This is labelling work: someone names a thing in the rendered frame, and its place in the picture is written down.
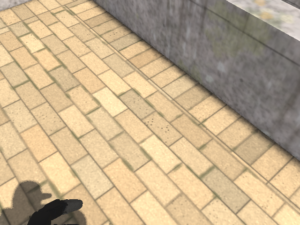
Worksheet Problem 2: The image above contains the robot left hand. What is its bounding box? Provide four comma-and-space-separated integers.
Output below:
27, 199, 83, 225

